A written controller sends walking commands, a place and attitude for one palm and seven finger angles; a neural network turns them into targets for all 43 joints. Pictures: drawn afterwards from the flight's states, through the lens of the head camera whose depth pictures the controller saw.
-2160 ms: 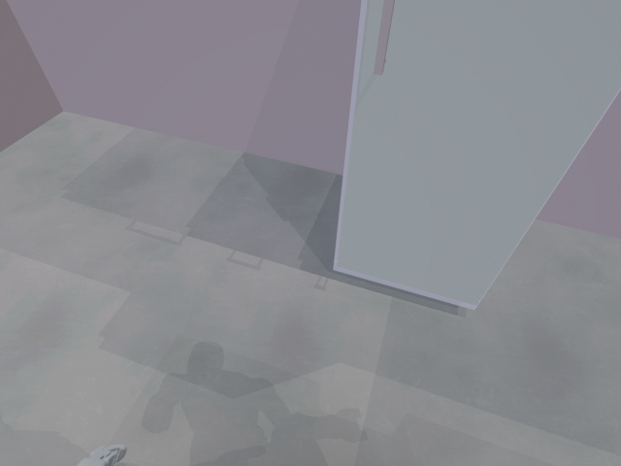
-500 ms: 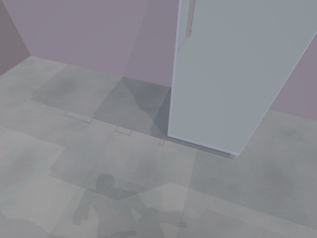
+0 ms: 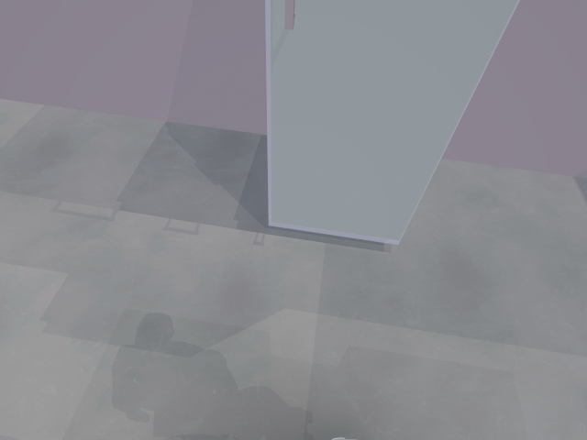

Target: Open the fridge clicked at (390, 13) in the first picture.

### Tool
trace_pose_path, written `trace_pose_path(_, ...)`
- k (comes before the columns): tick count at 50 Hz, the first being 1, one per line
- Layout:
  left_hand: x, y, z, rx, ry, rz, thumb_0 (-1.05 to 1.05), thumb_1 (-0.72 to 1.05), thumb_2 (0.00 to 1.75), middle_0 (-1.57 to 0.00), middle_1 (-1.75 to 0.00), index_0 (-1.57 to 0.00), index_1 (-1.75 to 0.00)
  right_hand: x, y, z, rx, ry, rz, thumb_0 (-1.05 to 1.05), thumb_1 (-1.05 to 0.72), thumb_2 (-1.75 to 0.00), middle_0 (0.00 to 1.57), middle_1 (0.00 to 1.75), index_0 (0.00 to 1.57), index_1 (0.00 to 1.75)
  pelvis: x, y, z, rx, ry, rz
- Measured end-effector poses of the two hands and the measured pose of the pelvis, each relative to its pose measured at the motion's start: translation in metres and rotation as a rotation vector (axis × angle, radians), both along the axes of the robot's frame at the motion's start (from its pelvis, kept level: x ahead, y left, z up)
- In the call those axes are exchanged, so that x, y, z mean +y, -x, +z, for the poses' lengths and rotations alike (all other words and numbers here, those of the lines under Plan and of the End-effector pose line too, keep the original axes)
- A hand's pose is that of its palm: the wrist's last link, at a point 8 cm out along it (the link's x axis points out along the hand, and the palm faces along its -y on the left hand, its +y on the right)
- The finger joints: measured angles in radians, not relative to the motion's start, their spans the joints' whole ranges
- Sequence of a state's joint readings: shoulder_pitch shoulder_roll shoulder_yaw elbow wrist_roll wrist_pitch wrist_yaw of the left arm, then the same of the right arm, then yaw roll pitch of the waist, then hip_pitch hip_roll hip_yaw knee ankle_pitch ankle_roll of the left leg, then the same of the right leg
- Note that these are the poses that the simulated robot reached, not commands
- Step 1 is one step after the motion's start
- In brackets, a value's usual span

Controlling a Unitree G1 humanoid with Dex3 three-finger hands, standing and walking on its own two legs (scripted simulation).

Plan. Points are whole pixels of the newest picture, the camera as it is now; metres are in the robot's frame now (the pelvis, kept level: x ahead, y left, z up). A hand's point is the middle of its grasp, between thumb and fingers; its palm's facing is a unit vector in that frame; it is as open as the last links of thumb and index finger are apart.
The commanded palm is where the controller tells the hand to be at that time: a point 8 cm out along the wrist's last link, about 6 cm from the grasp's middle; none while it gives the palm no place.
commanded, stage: take the last steps up to it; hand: left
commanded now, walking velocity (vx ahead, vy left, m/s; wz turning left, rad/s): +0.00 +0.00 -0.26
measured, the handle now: out of the picture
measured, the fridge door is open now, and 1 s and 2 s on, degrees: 0 0 0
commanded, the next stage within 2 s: come to a stop and stand still in 1.22 s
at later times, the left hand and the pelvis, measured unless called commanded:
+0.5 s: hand out of the picture +0.03 +0.17 -0.18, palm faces -0.04 -0.99 -0.12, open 7.4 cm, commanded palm none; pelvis +0.06 +0.01 +0.01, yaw -7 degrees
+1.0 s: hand (198, 318) +0.34 +0.19 -0.17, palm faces -0.16 -0.98 -0.11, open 7.4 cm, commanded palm none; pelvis +0.24 +0.03 +0.01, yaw -9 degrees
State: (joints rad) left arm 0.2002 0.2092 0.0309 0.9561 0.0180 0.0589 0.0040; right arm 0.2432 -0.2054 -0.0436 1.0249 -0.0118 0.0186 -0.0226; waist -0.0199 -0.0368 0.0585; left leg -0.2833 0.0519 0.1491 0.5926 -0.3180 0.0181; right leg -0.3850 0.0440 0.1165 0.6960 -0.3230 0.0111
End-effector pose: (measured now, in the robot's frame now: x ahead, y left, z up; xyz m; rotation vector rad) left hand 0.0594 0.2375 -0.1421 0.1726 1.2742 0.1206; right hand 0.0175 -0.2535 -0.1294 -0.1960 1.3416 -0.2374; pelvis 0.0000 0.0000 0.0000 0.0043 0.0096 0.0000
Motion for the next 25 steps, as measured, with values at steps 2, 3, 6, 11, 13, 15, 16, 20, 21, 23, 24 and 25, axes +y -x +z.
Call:
trace_pose_path(2, 0.003, -0.004, 0.003, -0.001, -0.008, -0.013, 0.01, 0.91, 0.90, -0.20, -0.30, -0.20, -0.30, 0.003, 0.009, 0.001, 0.000, -0.003, -0.024, 0.01, -0.90, -0.90, 0.20, 0.30, 0.20, 0.29, 0.001, 0.001, 0.002, -0.002, 0.003, -0.023)
trace_pose_path(3, 0.004, -0.007, 0.005, -0.002, -0.013, -0.019, 0.01, 0.91, 0.90, -0.20, -0.30, -0.20, -0.30, 0.004, 0.013, 0.002, 0.000, -0.006, -0.034, 0.01, -0.90, -0.90, 0.20, 0.30, 0.20, 0.29, 0.001, 0.000, 0.003, -0.001, 0.005, -0.033)
trace_pose_path(6, 0.004, -0.013, 0.011, -0.012, -0.026, -0.036, 0.01, 0.91, 0.90, -0.20, -0.30, -0.20, -0.30, 0.007, 0.018, 0.000, -0.002, -0.020, -0.055, 0.01, -0.90, -0.90, 0.20, 0.30, 0.20, 0.29, -0.002, 0.000, 0.005, -0.001, 0.014, -0.063)
trace_pose_path(11, -0.006, -0.018, 0.009, -0.038, -0.048, -0.073, 0.00, 0.91, 0.90, -0.20, -0.30, -0.20, -0.30, 0.002, 0.022, -0.017, -0.021, -0.059, -0.090, 0.01, -0.90, -0.90, 0.20, 0.30, 0.21, 0.29, -0.012, -0.004, -0.005, -0.008, 0.018, -0.102)
trace_pose_path(13, -0.012, -0.014, 0.009, -0.040, -0.041, -0.064, 0.00, 0.91, 0.90, -0.20, -0.30, -0.20, -0.30, 0.001, 0.021, -0.018, -0.009, -0.070, -0.089, 0.01, -0.90, -0.90, 0.20, 0.30, 0.20, 0.29, -0.013, -0.008, -0.004, -0.013, 0.033, -0.097)
trace_pose_path(15, -0.016, -0.005, 0.010, -0.028, -0.028, -0.046, 0.00, 0.91, 0.90, -0.20, -0.30, -0.20, -0.30, 0.002, 0.014, -0.014, -0.005, -0.077, -0.082, 0.01, -0.90, -0.90, 0.20, 0.30, 0.20, 0.29, -0.013, -0.014, 0.000, -0.013, 0.033, -0.102)
trace_pose_path(16, -0.017, 0.000, 0.010, -0.014, -0.021, -0.040, 0.00, 0.91, 0.90, -0.20, -0.30, -0.20, -0.30, 0.002, 0.009, -0.010, -0.011, -0.077, -0.080, 0.01, -0.90, -0.90, 0.20, 0.30, 0.20, 0.29, -0.012, -0.018, 0.003, -0.012, 0.030, -0.108)
trace_pose_path(20, -0.020, 0.018, 0.006, 0.078, 0.018, -0.031, 0.00, 0.91, 0.90, -0.20, -0.30, -0.20, -0.30, 0.006, -0.017, 0.004, -0.059, -0.063, -0.084, 0.01, -0.90, -0.90, 0.20, 0.30, 0.20, 0.29, -0.006, -0.034, 0.008, -0.006, 0.030, -0.119)
trace_pose_path(21, -0.020, 0.022, 0.004, 0.101, 0.030, -0.029, 0.00, 0.91, 0.90, -0.20, -0.30, -0.20, -0.30, 0.008, -0.024, 0.006, -0.067, -0.058, -0.084, 0.01, -0.90, -0.90, 0.20, 0.30, 0.20, 0.29, -0.004, -0.039, 0.009, -0.003, 0.033, -0.120)
trace_pose_path(23, -0.017, 0.026, -0.001, 0.144, 0.053, -0.021, 0.00, 0.91, 0.90, -0.20, -0.30, -0.20, -0.30, 0.013, -0.039, 0.010, -0.077, -0.045, -0.079, 0.01, -0.91, -0.90, 0.20, 0.30, 0.20, 0.29, 0.002, -0.050, 0.008, 0.002, 0.042, -0.119)
trace_pose_path(24, -0.015, 0.027, -0.005, 0.163, 0.064, -0.015, 0.00, 0.91, 0.90, -0.20, -0.30, -0.20, -0.30, 0.017, -0.047, 0.012, -0.080, -0.037, -0.074, 0.01, -0.91, -0.90, 0.20, 0.30, 0.20, 0.29, 0.006, -0.056, 0.007, 0.004, 0.046, -0.118)
trace_pose_path(25, -0.012, 0.027, -0.008, 0.181, 0.074, -0.007, 0.00, 0.90, 0.90, -0.20, -0.30, -0.20, -0.30, 0.021, -0.055, 0.012, -0.083, -0.029, -0.068, 0.01, -0.91, -0.90, 0.20, 0.30, 0.20, 0.29, 0.011, -0.062, 0.005, 0.006, 0.052, -0.116)
